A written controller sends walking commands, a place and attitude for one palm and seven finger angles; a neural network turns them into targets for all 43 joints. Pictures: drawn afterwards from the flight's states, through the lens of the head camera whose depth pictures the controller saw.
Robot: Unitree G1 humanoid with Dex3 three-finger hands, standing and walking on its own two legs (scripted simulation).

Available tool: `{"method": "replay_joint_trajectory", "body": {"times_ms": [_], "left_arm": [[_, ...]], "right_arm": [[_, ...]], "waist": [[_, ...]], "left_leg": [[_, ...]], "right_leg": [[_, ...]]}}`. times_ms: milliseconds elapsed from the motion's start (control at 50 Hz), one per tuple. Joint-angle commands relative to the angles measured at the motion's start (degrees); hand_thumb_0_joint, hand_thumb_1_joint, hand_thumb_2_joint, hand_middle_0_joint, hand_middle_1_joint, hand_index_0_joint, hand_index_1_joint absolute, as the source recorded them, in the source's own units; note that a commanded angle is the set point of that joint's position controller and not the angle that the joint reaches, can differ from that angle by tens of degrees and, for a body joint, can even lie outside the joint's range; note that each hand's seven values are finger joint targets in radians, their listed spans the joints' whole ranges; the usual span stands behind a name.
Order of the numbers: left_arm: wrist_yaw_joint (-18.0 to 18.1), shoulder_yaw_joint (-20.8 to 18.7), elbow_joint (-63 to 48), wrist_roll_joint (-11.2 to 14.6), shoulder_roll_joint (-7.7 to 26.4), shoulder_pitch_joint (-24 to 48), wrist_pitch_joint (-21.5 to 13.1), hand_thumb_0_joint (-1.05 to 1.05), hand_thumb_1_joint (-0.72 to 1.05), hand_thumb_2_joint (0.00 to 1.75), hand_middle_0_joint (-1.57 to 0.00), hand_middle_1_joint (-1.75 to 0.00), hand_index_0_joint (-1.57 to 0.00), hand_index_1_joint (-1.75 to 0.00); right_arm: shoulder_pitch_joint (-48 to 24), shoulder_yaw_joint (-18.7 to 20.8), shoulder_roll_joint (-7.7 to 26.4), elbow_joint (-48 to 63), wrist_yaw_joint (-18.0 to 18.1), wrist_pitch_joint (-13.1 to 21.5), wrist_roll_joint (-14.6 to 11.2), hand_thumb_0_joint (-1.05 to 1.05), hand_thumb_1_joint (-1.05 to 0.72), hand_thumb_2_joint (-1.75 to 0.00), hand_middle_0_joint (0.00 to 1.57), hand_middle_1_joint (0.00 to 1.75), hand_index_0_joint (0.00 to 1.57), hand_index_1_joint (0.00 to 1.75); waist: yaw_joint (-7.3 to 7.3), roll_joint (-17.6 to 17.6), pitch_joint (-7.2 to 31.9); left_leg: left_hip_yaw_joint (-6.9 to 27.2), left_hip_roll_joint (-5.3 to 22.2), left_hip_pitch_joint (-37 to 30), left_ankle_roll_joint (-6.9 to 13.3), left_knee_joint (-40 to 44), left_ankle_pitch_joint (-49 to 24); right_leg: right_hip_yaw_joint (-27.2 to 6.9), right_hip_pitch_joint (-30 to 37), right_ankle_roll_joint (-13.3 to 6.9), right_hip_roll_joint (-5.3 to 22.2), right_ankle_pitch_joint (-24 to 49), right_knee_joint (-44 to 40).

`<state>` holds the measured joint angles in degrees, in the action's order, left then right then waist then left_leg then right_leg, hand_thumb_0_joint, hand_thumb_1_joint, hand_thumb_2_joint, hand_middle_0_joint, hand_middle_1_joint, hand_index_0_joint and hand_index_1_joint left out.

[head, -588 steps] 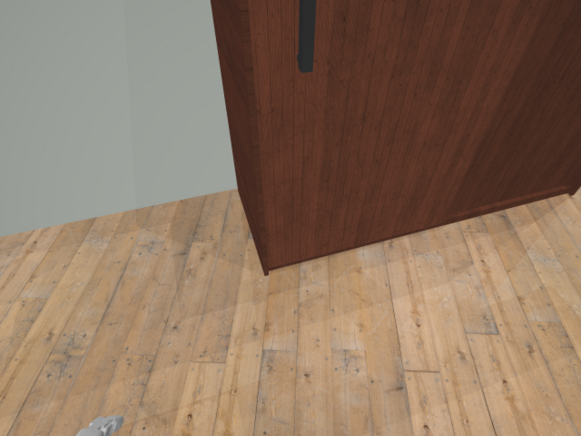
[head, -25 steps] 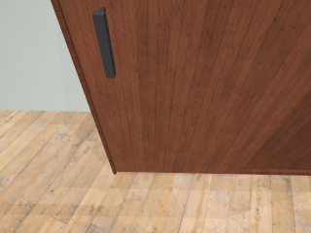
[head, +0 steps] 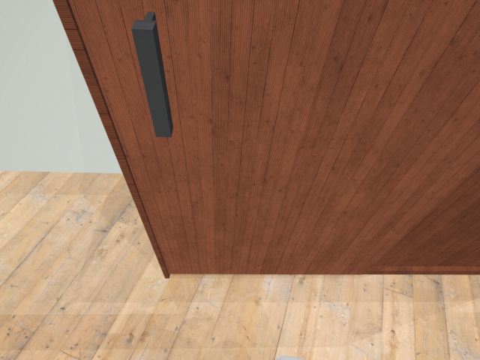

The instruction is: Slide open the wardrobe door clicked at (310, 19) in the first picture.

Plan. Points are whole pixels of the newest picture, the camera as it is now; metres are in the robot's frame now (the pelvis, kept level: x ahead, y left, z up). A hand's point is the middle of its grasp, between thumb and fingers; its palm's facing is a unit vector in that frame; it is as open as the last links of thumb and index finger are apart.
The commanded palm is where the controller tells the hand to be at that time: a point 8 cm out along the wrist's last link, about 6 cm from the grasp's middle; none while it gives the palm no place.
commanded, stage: come to a stop and stand still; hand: left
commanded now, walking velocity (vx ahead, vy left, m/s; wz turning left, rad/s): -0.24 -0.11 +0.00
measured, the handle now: (158, 79) +0.49 +0.16 +0.20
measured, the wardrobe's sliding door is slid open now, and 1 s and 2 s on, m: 0.00 0.00 0.00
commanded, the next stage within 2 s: look again from close up in 1.50 s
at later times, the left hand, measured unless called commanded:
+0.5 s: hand out of the picture +0.12 +0.15 -0.18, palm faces +0.08 -0.98 -0.19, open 7.3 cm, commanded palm none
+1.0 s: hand out of the picture -0.02 +0.14 -0.18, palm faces -0.02 -0.98 -0.20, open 7.4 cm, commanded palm none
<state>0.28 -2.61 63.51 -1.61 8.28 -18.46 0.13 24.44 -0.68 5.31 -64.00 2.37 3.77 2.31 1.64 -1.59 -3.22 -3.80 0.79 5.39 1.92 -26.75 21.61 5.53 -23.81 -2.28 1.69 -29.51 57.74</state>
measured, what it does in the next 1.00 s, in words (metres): steps on the spot: right foot, then left foot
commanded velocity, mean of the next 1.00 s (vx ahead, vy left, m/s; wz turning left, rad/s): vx -0.01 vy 0.00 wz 0.00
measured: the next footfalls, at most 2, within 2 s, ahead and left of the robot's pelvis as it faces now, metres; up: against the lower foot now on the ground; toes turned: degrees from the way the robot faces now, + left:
right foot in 0.20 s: +0.18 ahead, -0.13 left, +0.00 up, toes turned -5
left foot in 0.56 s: +0.04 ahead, +0.09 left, +0.00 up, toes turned +2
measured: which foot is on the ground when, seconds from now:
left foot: down 0.00-0.20, up 0.22-0.54, down 0.56-1.00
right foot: up 0.00-0.18, down 0.20-0.56, up 0.58-0.92, down 0.94-1.00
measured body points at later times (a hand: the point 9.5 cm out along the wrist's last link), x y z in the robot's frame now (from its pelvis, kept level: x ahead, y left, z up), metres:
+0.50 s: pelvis +0.01 -0.03 -0.01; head +0.05 -0.02 +0.44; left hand +0.11 +0.20 -0.16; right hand +0.10 -0.27 -0.15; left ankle +0.00 +0.10 -0.70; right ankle +0.14 -0.13 -0.74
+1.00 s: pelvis -0.01 -0.03 -0.01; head +0.04 -0.05 +0.44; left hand -0.02 +0.19 -0.16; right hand -0.03 -0.25 -0.17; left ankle +0.00 +0.09 -0.73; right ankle -0.02 -0.14 -0.74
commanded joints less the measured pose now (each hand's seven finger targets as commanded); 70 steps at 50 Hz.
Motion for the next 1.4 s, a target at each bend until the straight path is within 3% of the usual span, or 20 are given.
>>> {"method": "replay_joint_trajectory", "body": {"times_ms": [0,140,200,260,400,480,520,540,560,620,820,860,880,900,920,960,1000,1080,1180,1380], "left_arm": [[-0.60,0.05,-7.92,0.43,0.08,8.65,-1.65,0.00,0.90,0.90,-0.20,-0.30,-0.20,-0.30],[0.84,-1.08,-5.69,0.55,6.87,-2.41,-2.02,0.00,0.90,0.90,-0.20,-0.30,-0.20,-0.30],[1.97,-2.39,-5.48,0.49,13.15,-6.44,-2.50,0.00,0.90,0.90,-0.20,-0.30,-0.20,-0.30],[2.73,-1.95,-8.34,0.19,10.23,3.75,-1.28,0.00,0.90,0.90,-0.20,-0.30,-0.20,-0.30],[2.23,-2.91,-11.69,-0.50,12.02,8.24,0.68,0.00,0.90,0.90,-0.20,-0.30,-0.20,-0.30],[2.03,-3.12,-13.04,-0.72,12.44,10.25,1.53,0.00,0.90,0.90,-0.20,-0.30,-0.20,-0.30],[1.72,-2.04,-13.07,0.02,8.90,8.99,2.17,0.00,0.90,0.90,-0.20,-0.30,-0.20,-0.30],[1.47,-1.38,-13.54,0.92,4.53,8.11,2.48,0.00,0.90,0.90,-0.20,-0.30,-0.20,-0.30],[1.38,-1.32,-13.47,0.80,4.95,8.90,2.66,0.00,0.90,0.90,-0.20,-0.30,-0.20,-0.30],[0.01,-1.82,-9.92,-0.52,4.56,2.56,2.28,0.00,0.90,0.90,-0.20,-0.30,-0.20,-0.30],[-0.28,0.31,-8.26,0.40,2.52,4.65,-0.34,0.00,0.90,0.90,-0.20,-0.30,-0.20,-0.30],[-0.04,0.48,-5.76,0.92,1.84,-0.39,-0.83,0.00,0.90,0.90,-0.20,-0.30,-0.20,-0.30],[2.46,1.04,0.67,0.18,5.54,-9.39,-1.56,0.00,0.90,0.90,-0.20,-0.30,-0.20,-0.30],[2.28,1.03,-2.39,0.29,8.12,-8.86,-1.95,0.00,0.90,0.90,-0.20,-0.30,-0.20,-0.30],[1.91,0.74,-4.09,0.31,9.78,-5.56,-3.31,0.00,0.90,0.90,-0.20,-0.30,-0.20,-0.30],[1.97,1.40,-4.23,-0.16,9.26,-2.23,-3.36,0.00,0.90,0.90,-0.20,-0.30,-0.20,-0.30],[2.86,1.26,-3.11,0.82,6.00,-0.35,-3.59,0.00,0.90,0.90,-0.20,-0.30,-0.20,-0.30],[2.62,1.44,-3.95,0.81,5.15,-0.66,-2.18,0.00,0.90,0.90,-0.20,-0.30,-0.20,-0.30],[2.31,1.64,-2.35,0.99,6.17,-1.77,-2.57,0.00,0.90,0.90,-0.20,-0.30,-0.20,-0.30],[2.19,1.34,-3.79,1.00,7.23,-0.46,-2.32,0.00,0.90,0.90,-0.20,-0.30,-0.20,-0.30]], "right_arm": [[10.48,1.36,8.13,-1.56,0.89,0.19,-0.28,0.00,-0.90,-0.90,0.20,0.30,0.20,0.30],[3.60,2.85,10.93,1.05,0.78,-1.03,-2.02,0.00,-0.90,-0.90,0.20,0.30,0.20,0.30],[8.57,3.53,5.95,2.08,0.44,-2.29,-3.05,0.00,-0.90,-0.90,0.20,0.30,0.20,0.30],[2.06,3.54,4.02,2.79,0.14,-4.55,-2.23,0.00,-0.90,-0.90,0.20,0.30,0.20,0.30],[-2.47,4.04,5.29,5.92,-1.65,-6.25,-1.16,0.00,-0.90,-0.90,0.20,0.30,0.20,0.30],[1.41,3.96,5.57,6.23,-2.04,-5.29,-1.37,0.00,-0.90,-0.90,0.20,0.30,0.20,0.30],[4.02,4.03,7.54,5.75,-1.49,-4.60,-1.27,0.00,-0.90,-0.90,0.20,0.30,0.20,0.30],[0.74,4.57,11.70,7.62,-1.18,-4.21,-0.37,0.00,-0.90,-0.90,0.20,0.30,0.20,0.30],[-6.64,4.38,13.64,10.78,-0.75,-4.46,0.02,0.00,-0.90,-0.90,0.20,0.30,0.20,0.30],[-13.69,3.32,11.20,12.02,-0.39,-3.16,-0.22,0.00,-0.90,-0.90,0.20,0.30,0.20,0.30],[-0.50,3.46,11.17,5.62,0.15,-2.15,0.10,0.00,-0.90,-0.90,0.20,0.30,0.20,0.30],[-1.00,3.35,11.87,4.55,0.13,-2.53,-0.43,0.00,-0.90,-0.90,0.20,0.30,0.20,0.30],[-11.77,3.99,14.83,7.05,-0.80,-2.25,-2.11,0.00,-0.90,-0.90,0.20,0.30,0.20,0.30],[-11.72,2.70,7.65,10.43,-1.86,-2.96,-1.69,0.00,-0.90,-0.90,0.20,0.30,0.20,0.30],[-8.78,2.14,6.16,10.89,-2.27,-3.25,-0.37,0.00,-0.90,-0.90,0.20,0.30,0.20,0.30],[-4.32,1.71,3.97,8.96,-2.69,-2.45,-1.06,0.00,-0.90,-0.90,0.20,0.30,0.20,0.30],[-1.41,1.51,6.09,6.41,-1.76,-2.01,-1.26,0.00,-0.90,-0.90,0.20,0.30,0.20,0.30],[-3.04,1.22,7.11,4.98,-0.99,-1.60,-1.13,0.00,-0.90,-0.90,0.20,0.30,0.20,0.30],[-2.92,0.86,6.40,4.51,-0.34,-2.08,-1.47,0.00,-0.90,-0.90,0.20,0.30,0.20,0.30],[-4.40,0.96,7.69,3.00,-0.47,-2.37,-1.36,0.00,-0.90,-0.90,0.20,0.30,0.20,0.30]], "waist": [[1.23,8.15,-3.94],[-6.05,5.09,4.47],[-4.98,-12.23,15.59],[-3.14,-10.00,5.31],[-2.47,-7.77,5.20],[0.47,-8.03,4.88],[1.70,2.01,4.61],[1.38,19.82,0.20],[-0.22,20.63,-5.64],[-4.81,11.16,-3.70],[1.62,10.58,1.40],[-0.62,10.11,5.07],[-6.06,6.83,2.80],[-4.54,-6.39,-0.42],[-1.72,-2.41,1.27],[0.47,0.62,7.57],[1.37,-14.73,9.41],[-0.91,10.65,0.87],[-1.01,0.28,-1.10],[-1.28,0.27,-0.71]], "left_leg": [[11.24,14.85,-8.34,9.57,9.13,-47.03],[4.45,8.33,1.67,1.36,-4.91,-46.01],[3.73,-2.10,13.73,-1.94,-34.02,17.71],[5.54,1.11,16.22,-2.48,-40.00,14.89],[1.51,-0.08,13.40,-3.59,-29.14,4.72],[-1.02,-1.54,1.73,-2.31,-10.18,0.89],[2.93,1.42,-4.33,-1.48,6.15,1.63],[20.11,13.37,4.53,2.13,17.07,15.24],[25.58,18.96,20.14,5.79,23.06,20.51],[16.37,13.34,21.44,5.00,19.90,11.35],[13.38,15.56,-3.59,8.01,10.22,-25.96],[10.72,13.52,-1.59,6.07,5.97,-29.24],[3.69,11.65,9.18,1.99,-5.27,-19.55],[-0.05,2.87,17.71,-0.80,-11.93,3.07],[1.42,1.56,17.97,-1.65,-15.91,3.81],[-0.81,0.17,11.24,-2.14,-12.90,1.39],[1.88,1.82,8.24,-1.52,-6.34,-5.27],[6.94,5.89,9.06,0.00,0.24,-17.16],[4.29,4.18,8.67,-1.19,-0.49,-15.58],[4.06,4.17,5.99,-1.36,2.76,-15.22]], "right_leg": [[-0.94,-15.63,0.52,1.91,4.61,2.78],[-0.57,17.60,0.84,0.61,33.59,-31.46],[-20.70,28.24,-13.80,25.93,83.05,-29.03],[-18.06,11.43,-13.39,22.26,60.38,-33.73],[-15.17,1.90,-8.36,16.57,17.16,-41.84],[-14.28,-4.76,-4.20,13.15,1.21,-43.91],[-8.64,-8.89,0.41,6.45,-3.73,-33.27],[-2.78,-11.52,3.10,-0.29,-1.73,-18.95],[-5.08,-7.29,2.96,-0.67,2.59,-10.51],[-7.05,-2.86,2.47,-1.42,11.56,1.80],[-3.04,-2.42,3.17,0.76,0.87,-19.11],[-2.16,7.16,3.06,-0.42,7.34,-29.77],[-8.08,11.35,1.31,3.55,20.30,-32.88],[-18.44,8.39,-0.22,8.27,5.77,-43.42],[-21.47,10.42,-3.85,14.04,19.96,-43.03],[-12.82,11.76,-5.68,9.61,22.34,-39.19],[-11.44,13.21,-4.06,7.25,29.47,-32.90],[-8.78,8.80,-0.92,1.75,17.02,-29.17],[-10.20,10.88,-1.09,3.96,29.09,-32.22],[-10.11,12.11,-0.86,4.08,28.39,-34.17]]}}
